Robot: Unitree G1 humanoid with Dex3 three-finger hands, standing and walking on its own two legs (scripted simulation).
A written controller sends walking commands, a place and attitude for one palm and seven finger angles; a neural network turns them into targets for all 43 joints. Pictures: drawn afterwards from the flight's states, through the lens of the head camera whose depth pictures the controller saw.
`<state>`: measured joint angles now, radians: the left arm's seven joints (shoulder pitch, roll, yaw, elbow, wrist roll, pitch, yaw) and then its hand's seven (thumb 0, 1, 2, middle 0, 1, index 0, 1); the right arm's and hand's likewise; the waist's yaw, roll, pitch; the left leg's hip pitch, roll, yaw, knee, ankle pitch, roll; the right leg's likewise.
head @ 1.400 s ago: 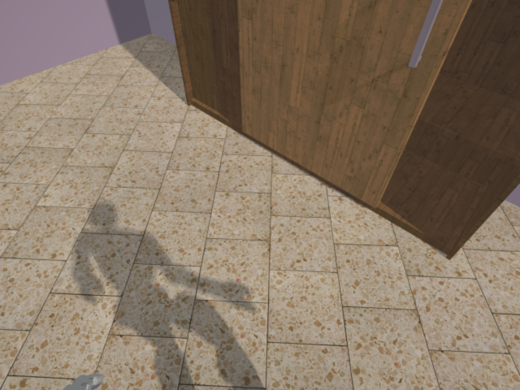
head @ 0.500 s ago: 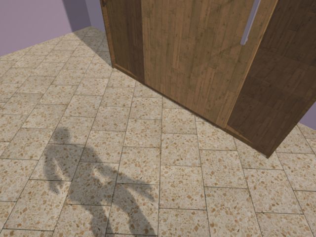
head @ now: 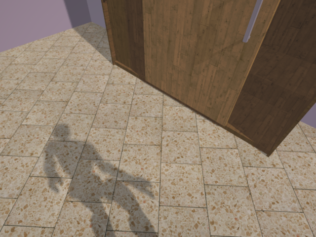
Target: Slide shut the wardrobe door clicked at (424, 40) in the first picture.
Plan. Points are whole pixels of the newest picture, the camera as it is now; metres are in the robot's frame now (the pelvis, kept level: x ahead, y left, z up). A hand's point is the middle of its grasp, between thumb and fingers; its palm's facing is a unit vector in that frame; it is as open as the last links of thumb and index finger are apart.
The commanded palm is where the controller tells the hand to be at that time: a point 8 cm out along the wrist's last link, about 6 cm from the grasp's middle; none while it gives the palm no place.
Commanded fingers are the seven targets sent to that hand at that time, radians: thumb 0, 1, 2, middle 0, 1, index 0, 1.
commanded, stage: look at it before walking up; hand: left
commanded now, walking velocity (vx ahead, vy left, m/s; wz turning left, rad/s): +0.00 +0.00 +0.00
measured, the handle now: (258, 7) +1.10 -0.43 +0.16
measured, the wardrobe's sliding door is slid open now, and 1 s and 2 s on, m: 0.37 0.37 0.37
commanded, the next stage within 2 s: walk to a spot facing it in 0.04 s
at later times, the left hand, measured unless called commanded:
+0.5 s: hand out of the picture +0.04 +0.19 -0.20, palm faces +0.01 -0.98 -0.19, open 7.4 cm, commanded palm none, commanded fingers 0.00 0.90 0.90 -0.20 -0.30 -0.20 -0.30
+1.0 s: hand (124, 163) +0.41 +0.16 -0.20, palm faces -0.14 -0.97 -0.21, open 7.3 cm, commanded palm none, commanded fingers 0.00 0.90 0.90 -0.20 -0.30 -0.20 -0.30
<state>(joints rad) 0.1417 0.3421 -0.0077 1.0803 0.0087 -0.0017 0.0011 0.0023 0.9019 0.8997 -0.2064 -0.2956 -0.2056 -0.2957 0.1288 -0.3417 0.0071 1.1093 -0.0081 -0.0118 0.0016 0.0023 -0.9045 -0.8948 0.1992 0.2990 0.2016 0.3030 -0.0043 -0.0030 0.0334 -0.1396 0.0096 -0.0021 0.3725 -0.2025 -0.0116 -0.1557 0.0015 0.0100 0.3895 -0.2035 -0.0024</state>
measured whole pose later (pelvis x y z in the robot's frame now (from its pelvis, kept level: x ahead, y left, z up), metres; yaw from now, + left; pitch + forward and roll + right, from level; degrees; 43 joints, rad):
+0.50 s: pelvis +0.07 +0.01 -0.02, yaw -1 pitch +0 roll -1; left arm 0.38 0.19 0.02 1.09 0.02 -0.02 -0.01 0.00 0.90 0.90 -0.20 -0.30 -0.20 -0.30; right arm 0.33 -0.21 0.00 1.11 -0.02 -0.02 0.00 0.00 -0.91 -0.90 0.20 0.30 0.20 0.30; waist 0.00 0.01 -0.02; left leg -0.22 0.05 0.04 0.70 -0.46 0.00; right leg -0.18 0.04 0.02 0.60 -0.43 -0.01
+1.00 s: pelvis +0.28 -0.02 -0.04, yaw -10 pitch -2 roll +0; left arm 0.14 0.20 0.07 0.97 0.02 -0.06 0.00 0.00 0.92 0.90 -0.20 -0.29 -0.20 -0.29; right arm 0.50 -0.09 -0.02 1.21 0.00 -0.04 -0.02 0.00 -0.90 -0.89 0.20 0.30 0.20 0.30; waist -0.01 0.00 0.11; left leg -0.07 0.09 0.13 1.07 -0.49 0.01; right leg -0.44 0.04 -0.18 0.70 -0.22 -0.15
